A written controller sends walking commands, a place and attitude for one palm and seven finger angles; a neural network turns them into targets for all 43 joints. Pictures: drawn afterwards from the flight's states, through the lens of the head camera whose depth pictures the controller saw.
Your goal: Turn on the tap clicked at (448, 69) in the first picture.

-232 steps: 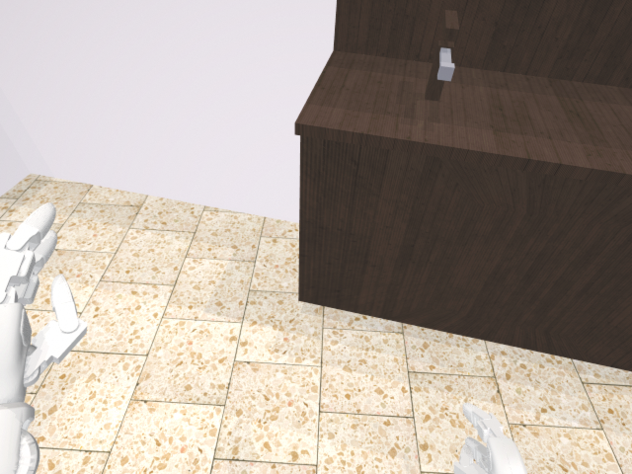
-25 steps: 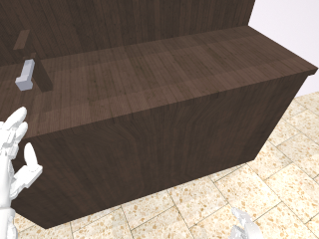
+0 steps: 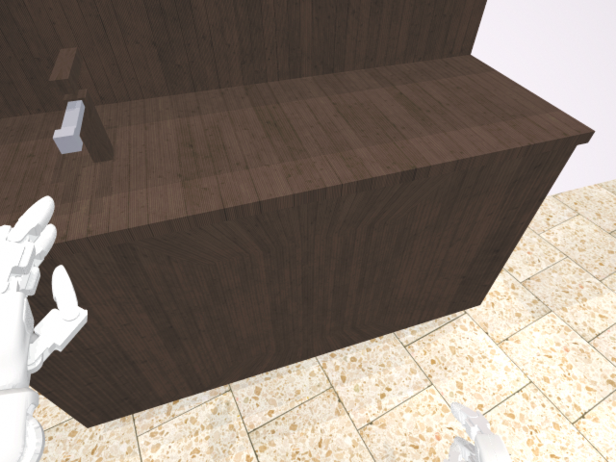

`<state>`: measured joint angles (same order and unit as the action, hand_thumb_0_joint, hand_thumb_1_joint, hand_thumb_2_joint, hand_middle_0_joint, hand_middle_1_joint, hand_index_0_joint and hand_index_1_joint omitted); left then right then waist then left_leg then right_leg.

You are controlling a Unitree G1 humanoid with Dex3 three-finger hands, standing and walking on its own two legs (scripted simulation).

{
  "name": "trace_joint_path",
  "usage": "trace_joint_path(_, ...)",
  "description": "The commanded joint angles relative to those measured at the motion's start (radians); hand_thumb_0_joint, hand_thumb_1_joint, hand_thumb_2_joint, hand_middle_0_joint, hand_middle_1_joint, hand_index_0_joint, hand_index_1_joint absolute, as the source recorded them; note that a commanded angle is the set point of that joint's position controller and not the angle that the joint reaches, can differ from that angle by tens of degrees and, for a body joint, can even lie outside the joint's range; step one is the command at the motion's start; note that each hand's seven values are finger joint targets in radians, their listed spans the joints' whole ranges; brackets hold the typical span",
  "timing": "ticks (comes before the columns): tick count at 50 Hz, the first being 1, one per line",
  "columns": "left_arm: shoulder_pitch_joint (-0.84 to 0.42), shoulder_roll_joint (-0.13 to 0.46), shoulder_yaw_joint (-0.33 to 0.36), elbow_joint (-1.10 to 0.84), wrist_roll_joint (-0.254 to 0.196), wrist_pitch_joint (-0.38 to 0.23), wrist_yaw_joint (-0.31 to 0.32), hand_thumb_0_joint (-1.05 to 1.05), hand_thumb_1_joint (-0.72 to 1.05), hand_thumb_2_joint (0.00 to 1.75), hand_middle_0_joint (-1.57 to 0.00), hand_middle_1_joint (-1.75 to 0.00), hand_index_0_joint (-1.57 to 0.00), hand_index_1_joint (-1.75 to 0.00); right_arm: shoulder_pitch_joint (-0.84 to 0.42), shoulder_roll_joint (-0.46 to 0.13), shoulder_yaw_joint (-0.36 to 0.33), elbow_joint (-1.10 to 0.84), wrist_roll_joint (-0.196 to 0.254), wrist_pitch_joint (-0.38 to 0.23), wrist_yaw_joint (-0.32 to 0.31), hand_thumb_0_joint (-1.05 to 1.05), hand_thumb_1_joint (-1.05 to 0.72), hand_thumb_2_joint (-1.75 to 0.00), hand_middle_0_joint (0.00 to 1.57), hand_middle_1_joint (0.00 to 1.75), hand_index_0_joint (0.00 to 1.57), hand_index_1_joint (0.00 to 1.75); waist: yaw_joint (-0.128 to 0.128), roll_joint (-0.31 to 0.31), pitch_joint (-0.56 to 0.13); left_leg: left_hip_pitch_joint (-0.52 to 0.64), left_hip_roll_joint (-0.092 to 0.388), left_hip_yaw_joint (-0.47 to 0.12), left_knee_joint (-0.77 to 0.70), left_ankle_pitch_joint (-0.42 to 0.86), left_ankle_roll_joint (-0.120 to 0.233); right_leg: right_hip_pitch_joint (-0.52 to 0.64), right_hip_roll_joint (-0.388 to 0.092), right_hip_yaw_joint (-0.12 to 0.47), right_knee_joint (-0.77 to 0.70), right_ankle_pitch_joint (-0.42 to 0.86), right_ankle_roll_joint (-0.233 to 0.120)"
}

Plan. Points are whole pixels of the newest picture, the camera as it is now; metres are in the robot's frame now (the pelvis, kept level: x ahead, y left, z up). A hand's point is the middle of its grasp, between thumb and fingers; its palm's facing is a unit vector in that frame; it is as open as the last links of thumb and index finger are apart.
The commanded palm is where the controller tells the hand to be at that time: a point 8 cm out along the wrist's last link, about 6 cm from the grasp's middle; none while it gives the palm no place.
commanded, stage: come to a stop and stand still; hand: left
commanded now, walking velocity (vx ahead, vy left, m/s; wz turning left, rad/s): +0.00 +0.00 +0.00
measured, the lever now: (68, 140) +0.51 +0.41 +0.16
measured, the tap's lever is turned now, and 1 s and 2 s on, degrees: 0 0 0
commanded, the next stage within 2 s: look again from close up in 0.26 s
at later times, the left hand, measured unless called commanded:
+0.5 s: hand out of the picture +0.24 +0.31 +0.22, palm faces +0.57 -0.75 -0.34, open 7.4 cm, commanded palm +0.15 +0.29 +0.18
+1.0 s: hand (54, 244) +0.29 +0.30 +0.18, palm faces +0.42 -0.84 -0.34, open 7.4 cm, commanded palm +0.23 +0.34 +0.18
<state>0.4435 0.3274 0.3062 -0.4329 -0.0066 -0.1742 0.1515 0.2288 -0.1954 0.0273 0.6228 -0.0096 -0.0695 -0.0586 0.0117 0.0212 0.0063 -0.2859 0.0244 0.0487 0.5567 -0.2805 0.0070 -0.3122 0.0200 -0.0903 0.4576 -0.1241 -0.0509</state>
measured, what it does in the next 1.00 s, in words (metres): shifts its weight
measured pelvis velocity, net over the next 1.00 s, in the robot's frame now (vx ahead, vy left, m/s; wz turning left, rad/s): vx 0.07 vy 0.06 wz -0.01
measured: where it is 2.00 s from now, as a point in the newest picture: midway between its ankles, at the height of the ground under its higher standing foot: outside the picture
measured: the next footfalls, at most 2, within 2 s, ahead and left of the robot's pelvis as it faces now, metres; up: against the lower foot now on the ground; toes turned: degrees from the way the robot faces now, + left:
left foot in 1.40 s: +0.18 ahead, +0.16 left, +0.00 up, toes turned +3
right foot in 1.74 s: +0.29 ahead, +0.01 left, +0.00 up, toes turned -2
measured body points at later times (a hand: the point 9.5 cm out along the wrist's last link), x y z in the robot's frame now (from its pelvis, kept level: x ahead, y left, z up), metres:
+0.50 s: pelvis +0.00 +0.01 -0.01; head -0.01 +0.02 +0.44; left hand +0.20 +0.34 +0.24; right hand +0.16 -0.20 -0.08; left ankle +0.04 +0.12 -0.73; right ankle +0.09 -0.08 -0.73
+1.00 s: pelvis +0.07 +0.06 +0.00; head +0.07 +0.07 +0.45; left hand +0.26 +0.34 +0.20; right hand +0.24 -0.17 -0.07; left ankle +0.04 +0.11 -0.73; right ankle +0.09 -0.08 -0.73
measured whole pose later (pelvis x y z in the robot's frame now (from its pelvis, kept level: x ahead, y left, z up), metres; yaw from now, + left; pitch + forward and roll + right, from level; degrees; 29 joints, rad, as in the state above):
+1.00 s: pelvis +0.07 +0.06 +0.00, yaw -1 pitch +0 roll -1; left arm 0.41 0.33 0.37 -0.47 -0.03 -0.22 0.12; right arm 0.23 -0.21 0.02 0.58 -0.01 -0.12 -0.02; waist 0.01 0.00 -0.01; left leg -0.22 -0.05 0.06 0.56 -0.34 0.09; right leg -0.28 -0.01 0.00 0.52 -0.24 0.01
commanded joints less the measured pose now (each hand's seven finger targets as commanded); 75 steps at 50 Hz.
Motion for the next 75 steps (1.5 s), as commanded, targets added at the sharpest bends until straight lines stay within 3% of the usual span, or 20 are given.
trace_joint_path(1, -0.099, 0.187, 0.116, -0.222, -0.009, -0.062, 0.026, 0.0, 0.9, 0.9, -0.2, -0.3, -0.2, -0.3, -0.094, -0.117, -0.041, -0.154, 0.005, -0.049, -0.017, 0.0, -0.9, -0.9, 0.2, 0.3, 0.2, 0.3, -0.008, -0.014, -0.068, -0.036, 0.058, -0.094, -0.166, -0.131, 0.018, 0.068, -0.122, 0.19, -0.164, -0.363, 0.032)
trace_joint_path(17, -0.059, 0.177, 0.116, -0.22, 0.006, -0.069, 0.027, 0.0, 0.9, 0.9, -0.2, -0.3, -0.2, -0.3, -0.096, -0.119, -0.045, -0.16, 0.01, -0.061, -0.015, 0.0, -0.9, -0.9, 0.2, 0.3, 0.2, 0.3, -0.001, 0.028, -0.029, -0.199, 0.09, -0.117, -0.248, -0.258, 0.02, 0.18, -0.076, 0.162, -0.099, -0.306, 0.05)
trace_joint_path(18, -1.102, 1.014, 0.532, -0.489, 0.026, -0.217, 0.048, 0.0, 0.9, 0.9, -0.2, -0.3, -0.2, -0.3, 0.045, -0.163, 0.055, -0.265, 0.054, -0.077, -0.06, 0.0, -0.9, -0.9, 0.2, 0.3, 0.2, 0.3, -0.089, 0.137, 0.043, -0.271, 0.042, -0.088, -0.187, -0.247, 0.047, 0.179, -0.017, 0.103, 0.001, -0.277, 0.095)
trace_joint_path(19, -0.714, 0.443, 0.34, -0.019, 0.014, -0.151, 0.017, 0.0, 0.9, 0.9, -0.2, -0.3, -0.2, -0.3, -0.063, -0.021, 0.022, -0.189, 0.064, -0.125, -0.024, 0.0, -0.9, -0.9, 0.2, 0.3, 0.2, 0.3, -0.003, -0.041, -0.152, -0.146, 0.103, -0.103, -0.129, -0.166, 0.057, 0.077, -0.075, 0.081, 0.036, -0.393, 0.07)
trace_joint_path(22, -0.376, 0.283, 0.18, 0.085, -0.026, -0.141, -0.028, 0.0, 0.9, 0.9, -0.2, -0.3, -0.2, -0.3, -0.003, -0.127, -0.04, -0.159, 0.005, -0.137, 0.012, 0.0, -0.9, -0.9, 0.2, 0.3, 0.2, 0.3, 0.015, -0.064, -0.089, 0.034, -0.022, -0.013, 0.054, -0.141, 0.005, -0.059, -0.171, 0.337, -0.196, -0.349, -0.018)
trace_joint_path(25, -0.192, 0.114, 0.022, -0.053, -0.045, -0.114, -0.051, 0.0, 0.9, 0.9, -0.2, -0.3, -0.2, -0.3, -0.03, -0.132, -0.036, -0.187, 0.015, -0.142, 0.052, 0.0, -0.9, -0.9, 0.2, 0.3, 0.2, 0.3, 0.013, 0.055, -0.031, 0.032, -0.017, -0.006, -0.06, -0.204, 0.006, -0.066, -0.137, 0.29, -0.207, -0.442, -0.008)
trace_joint_path(31, -0.147, 0.23, 0.186, -0.164, -0.022, -0.091, -0.024, 0.0, 0.9, 0.9, -0.2, -0.3, -0.2, -0.3, -0.087, -0.14, -0.035, -0.206, 0.012, -0.132, 0.03, 0.0, -0.9, -0.9, 0.2, 0.3, 0.2, 0.3, 0.013, -0.14, -0.045, -0.017, 0.038, -0.083, -0.208, -0.114, 0.011, 0.07, -0.038, 0.17, -0.136, -0.266, 0.044)
trace_joint_path(33, -0.204, 0.321, 0.276, -0.232, -0.018, -0.099, -0.013, 0.0, 0.9, 0.9, -0.2, -0.3, -0.2, -0.3, -0.107, -0.145, -0.035, -0.212, 0.002, -0.122, 0.016, 0.0, -0.9, -0.9, 0.2, 0.3, 0.2, 0.3, 0.009, -0.024, -0.055, -0.016, 0.044, -0.089, -0.247, -0.117, 0.009, 0.089, -0.035, 0.168, -0.117, -0.235, 0.041)
trace_joint_path(37, -0.221, 0.248, 0.222, -0.312, -0.015, -0.113, -0.005, 0.0, 0.9, 0.9, -0.2, -0.3, -0.2, -0.3, -0.103, -0.133, -0.031, -0.228, -0.003, -0.128, 0.009, 0.0, -0.9, -0.9, 0.2, 0.3, 0.2, 0.3, 0.012, 0.224, -0.085, -0.077, 0.082, -0.12, -0.306, -0.128, 0.027, 0.213, -0.027, 0.102, -0.007, -0.06, 0.037)
trace_joint_path(45, -0.075, 0.132, 0.113, -0.201, -0.027, -0.093, -0.016, 0.0, 0.9, 0.9, -0.2, -0.3, -0.2, -0.3, -0.082, -0.156, -0.06, -0.196, -0.002, -0.119, 0.026, 0.0, -0.9, -0.9, 0.2, 0.3, 0.2, 0.3, -0.013, 0.028, -0.099, 0.015, 0.068, -0.126, -0.184, -0.026, 0.03, 0.127, -0.044, 0.097, 0.027, -0.059, 0.017)
trace_joint_path(50, -0.135, 0.158, 0.134, -0.155, -0.027, -0.087, -0.014, 0.0, 0.9, 0.9, -0.2, -0.3, -0.2, -0.3, -0.091, -0.146, -0.059, -0.2, 0.01, -0.078, 0.014, 0.0, -0.9, -0.9, 0.2, 0.3, 0.2, 0.3, -0.02, 0.036, -0.038, 0.018, 0.097, -0.17, -0.166, 0.035, 0.037, 0.052, -0.034, 0.059, 0.113, -0.053, 0.02)
trace_joint_path(59, -0.104, 0.227, 0.186, -0.367, -0.046, -0.097, -0.001, 0.0, 0.9, 0.9, -0.2, -0.3, -0.2, -0.3, -0.124, -0.13, -0.054, -0.229, 0.02, -0.073, 0.028, 0.0, -0.9, -0.9, 0.2, 0.3, 0.2, 0.3, -0.006, 0.066, -0.189, 0.057, 0.039, -0.064, 0.158, 0.592, -0.002, 0.214, -0.114, 0.15, 0.2, 0.236, -0.053)
trace_joint_path(62, -0.048, 0.245, 0.219, -0.373, -0.056, -0.1, 0.008, 0.0, 0.9, 0.9, -0.2, -0.3, -0.2, -0.3, -0.136, -0.129, -0.066, -0.224, 0.03, -0.067, 0.041, 0.0, -0.9, -0.9, 0.2, 0.3, 0.2, 0.3, 0.02, -0.112, -0.222, -0.159, -0.031, 0.007, 0.383, 0.41, -0.018, 0.4, -0.212, 0.307, 0.145, 0.317, -0.149)
trace_joint_path(64, -0.02, 0.244, 0.238, -0.325, -0.057, -0.114, 0.019, 0.0, 0.9, 0.9, -0.2, -0.3, -0.2, -0.3, -0.151, -0.122, -0.06, -0.214, 0.031, -0.055, 0.046, 0.0, -0.9, -0.9, 0.2, 0.3, 0.2, 0.3, 0.035, -0.177, -0.136, -0.408, -0.033, -0.031, 0.48, -0.236, 0.003, 0.499, -0.347, 0.483, 0.06, 0.396, -0.217)
trace_joint_path(66, -0.054, 0.228, 0.23, -0.308, -0.056, -0.118, 0.022, 0.0, 0.9, 0.9, -0.2, -0.3, -0.2, -0.3, -0.148, -0.117, -0.052, -0.194, 0.031, -0.039, 0.045, 0.0, -0.9, -0.9, 0.2, 0.3, 0.2, 0.3, 0.018, -0.134, -0.032, -0.327, 0.057, -0.129, 0.336, -0.357, 0.04, 0.3, -0.366, 0.435, 0.054, 0.265, -0.158)
trace_joint_path(68, -0.112, 0.203, 0.201, -0.323, -0.055, -0.11, 0.013, 0.0, 0.9, 0.9, -0.2, -0.3, -0.2, -0.3, -0.124, -0.107, -0.05, -0.17, 0.026, -0.033, 0.033, 0.0, -0.9, -0.9, 0.2, 0.3, 0.2, 0.3, -0.05, 0.004, -0.065, 0.068, -0.001, -0.019, 0.003, -0.035, 0.03, 0.046, -0.207, 0.203, 0.198, 0.108, -0.058)
trace_joint_path(69, -0.115, 0.195, 0.195, -0.327, -0.056, -0.105, 0.006, 0.0, 0.9, 0.9, -0.2, -0.3, -0.2, -0.3, -0.108, -0.133, -0.065, -0.175, 0.029, -0.034, 0.024, 0.0, -0.9, -0.9, 0.2, 0.3, 0.2, 0.3, -0.065, 0.211, -0.086, 0.277, 0.054, -0.181, -0.098, 0.127, 0.068, -0.159, -0.055, 0.065, 0.438, -0.014, 0.014)
trace_joint_path(70, -0.149, 0.183, 0.171, -0.356, -0.051, -0.108, 0.007, 0.0, 0.9, 0.9, -0.2, -0.3, -0.2, -0.3, -0.118, -0.154, -0.081, -0.196, 0.022, -0.039, 0.028, 0.0, -0.9, -0.9, 0.2, 0.3, 0.2, 0.3, -0.061, 0.411, -0.107, 0.389, 0.255, -0.482, -0.197, 0.389, 0.142, -0.352, 0.035, 0.025, 0.676, -0.442, 0.071)
trace_joint_path(72, -0.166, 0.218, 0.193, -0.27, -0.038, -0.102, 0.001, 0.0, 0.9, 0.9, -0.2, -0.3, -0.2, -0.3, -0.122, -0.133, -0.076, -0.194, 0.017, -0.057, 0.035, 0.0, -0.9, -0.9, 0.2, 0.3, 0.2, 0.3, -0.036, 0.147, -0.099, 0.273, 0.3, -0.475, -0.224, 0.282, 0.224, -0.341, -0.013, 0.117, 0.818, -0.422, 0.051)
trace_joint_path(75, -0.226, 0.185, 0.135, -0.325, -0.029, -0.083, -0.011, 0.0, 0.9, 0.9, -0.2, -0.3, -0.2, -0.3, -0.127, -0.127, -0.069, -0.195, 0.018, -0.074, 0.036, 0.0, -0.9, -0.9, 0.2, 0.3, 0.2, 0.3, -0.037, 0.059, -0.027, 0.275, 0.265, -0.372, -0.221, 0.421, 0.213, -0.395, -0.055, 0.09, 0.741, -0.339, 0.056)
